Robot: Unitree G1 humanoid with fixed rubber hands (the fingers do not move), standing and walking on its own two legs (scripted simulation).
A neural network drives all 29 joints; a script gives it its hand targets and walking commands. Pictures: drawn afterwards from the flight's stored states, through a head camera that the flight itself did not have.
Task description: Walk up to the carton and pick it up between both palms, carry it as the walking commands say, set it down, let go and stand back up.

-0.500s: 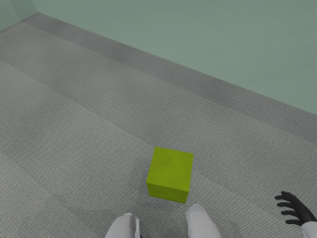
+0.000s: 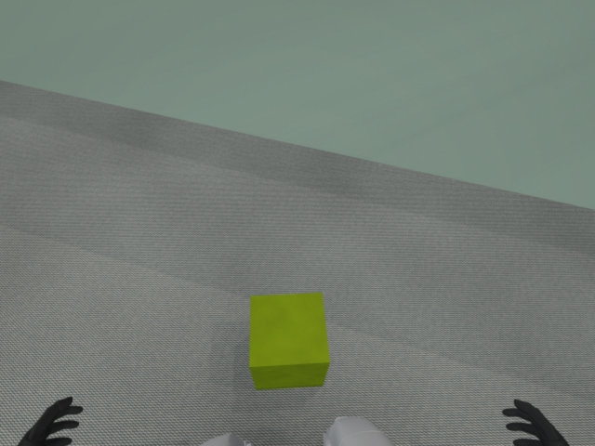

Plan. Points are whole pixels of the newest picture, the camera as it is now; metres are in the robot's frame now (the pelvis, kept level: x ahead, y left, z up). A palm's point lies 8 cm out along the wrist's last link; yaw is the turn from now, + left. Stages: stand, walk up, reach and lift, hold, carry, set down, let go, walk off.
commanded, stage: walk up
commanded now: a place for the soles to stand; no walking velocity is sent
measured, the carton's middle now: (288, 342) +0.45 -0.01 -0.62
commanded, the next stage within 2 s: none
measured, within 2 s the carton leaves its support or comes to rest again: neither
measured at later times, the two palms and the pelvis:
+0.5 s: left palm out of the picture +0.14 +0.29 -0.06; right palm (568, 434) +0.11 -0.36 -0.07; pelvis +0.01 -0.03 +0.02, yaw -4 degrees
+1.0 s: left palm out of the picture +0.13 +0.34 -0.06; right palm (556, 444) +0.10 -0.34 -0.07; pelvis +0.03 +0.00 +0.02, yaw -5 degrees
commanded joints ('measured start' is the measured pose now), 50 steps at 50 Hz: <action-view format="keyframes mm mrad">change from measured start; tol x16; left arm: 1 -26 163 38 -29 -7 6 4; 50 -90 129 20 122 5 -23 51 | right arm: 1 35 -262 -63 -22 -7 -31 -8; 35 -262 -139 -4 204 6 39 20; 50 -135 -197 -57 114 -37 61 52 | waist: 1 -10 51 -2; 44 51 -115 -65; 50 -25 137 -30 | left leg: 1 144 400 -527 -436 182 135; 5 63 270 -229 -348 389 93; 10 -69 77 -105 -139 2 -29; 17 119 191 -276 -400 -18 48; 22 151 86 -135 -301 191 -4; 40 173 37 -103 -326 37 -6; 45 73 1 -210 -228 1 -8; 50 274 234 -454 -534 192 141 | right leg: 1 -194 -31 49 140 -101 1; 9 241 -79 34 -298 243 -34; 11 92 -245 337 -378 178 -163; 17 29 -64 22 -241 228 -14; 23 157 -136 119 -329 526 -54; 38 183 -120 94 -448 431 -17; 43 258 -284 329 -520 211 -151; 47 110 -228 193 -391 309 -89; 50 -69 2 -68 -87 -88 21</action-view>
